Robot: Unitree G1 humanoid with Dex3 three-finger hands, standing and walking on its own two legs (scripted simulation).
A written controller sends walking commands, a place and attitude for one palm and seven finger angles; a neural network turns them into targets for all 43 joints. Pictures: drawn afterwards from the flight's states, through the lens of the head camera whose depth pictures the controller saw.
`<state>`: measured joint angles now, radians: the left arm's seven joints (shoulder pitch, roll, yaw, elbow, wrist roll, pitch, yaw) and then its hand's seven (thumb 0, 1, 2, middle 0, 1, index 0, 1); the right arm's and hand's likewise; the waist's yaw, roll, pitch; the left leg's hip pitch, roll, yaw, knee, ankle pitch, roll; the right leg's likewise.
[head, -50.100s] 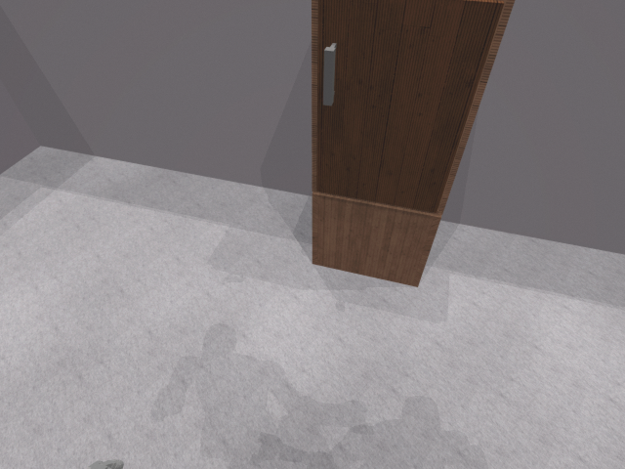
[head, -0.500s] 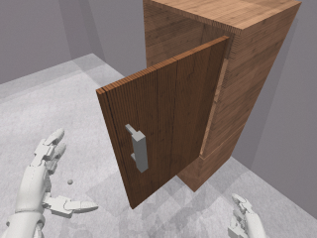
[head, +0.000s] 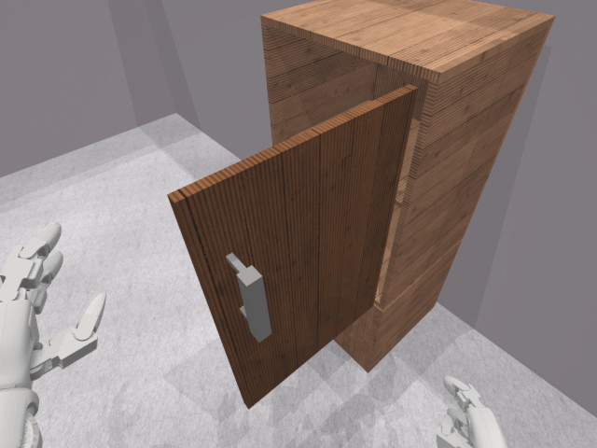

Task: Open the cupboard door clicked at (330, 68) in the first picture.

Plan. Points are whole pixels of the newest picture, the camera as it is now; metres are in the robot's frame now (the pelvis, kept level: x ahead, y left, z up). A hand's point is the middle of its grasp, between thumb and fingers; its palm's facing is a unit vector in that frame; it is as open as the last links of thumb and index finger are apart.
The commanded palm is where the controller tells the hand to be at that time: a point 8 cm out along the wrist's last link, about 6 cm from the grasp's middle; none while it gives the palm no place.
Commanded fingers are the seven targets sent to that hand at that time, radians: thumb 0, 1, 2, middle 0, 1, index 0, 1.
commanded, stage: draw the hand back to the body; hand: left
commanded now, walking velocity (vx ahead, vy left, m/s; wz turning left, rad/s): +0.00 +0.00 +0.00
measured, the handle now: (247, 297) +0.29 +0.11 +0.06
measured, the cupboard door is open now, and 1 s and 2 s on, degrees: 88 88 88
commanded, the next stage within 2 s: step back with the hand held close in 0.42 s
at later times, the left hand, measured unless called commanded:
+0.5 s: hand (84, 333) +0.18 +0.25 +0.15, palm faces +0.46 -0.81 -0.38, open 7.4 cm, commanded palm +0.13 +0.28 +0.16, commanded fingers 0.00 0.90 0.90 -0.20 -0.30 -0.20 -0.30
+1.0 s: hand (44, 357) +0.15 +0.27 +0.15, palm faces +0.34 -0.80 -0.50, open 7.4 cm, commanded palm +0.09 +0.32 +0.17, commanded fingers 0.00 0.90 0.90 -0.20 -0.30 -0.20 -0.30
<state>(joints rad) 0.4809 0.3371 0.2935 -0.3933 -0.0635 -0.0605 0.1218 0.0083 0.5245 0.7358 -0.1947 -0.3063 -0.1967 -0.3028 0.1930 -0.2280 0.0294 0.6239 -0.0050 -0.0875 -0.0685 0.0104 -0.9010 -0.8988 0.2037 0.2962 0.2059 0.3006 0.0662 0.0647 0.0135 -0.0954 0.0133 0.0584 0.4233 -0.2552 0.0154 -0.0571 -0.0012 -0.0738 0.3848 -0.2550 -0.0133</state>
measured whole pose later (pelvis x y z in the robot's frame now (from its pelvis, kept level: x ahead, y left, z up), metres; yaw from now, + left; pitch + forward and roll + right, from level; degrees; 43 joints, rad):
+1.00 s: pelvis -0.06 +0.02 -0.01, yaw -2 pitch +0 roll -1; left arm 0.56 0.44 0.41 -0.53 -0.05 -0.15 0.14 0.02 0.89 0.89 -0.21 -0.31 -0.21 -0.30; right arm 0.18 -0.22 -0.01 0.53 0.01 -0.01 -0.08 0.01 -0.90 -0.90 0.20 0.30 0.20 0.30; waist 0.00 0.00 0.06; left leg -0.32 0.01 0.09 0.53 -0.21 0.05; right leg -0.30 -0.01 -0.04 0.50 -0.20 0.01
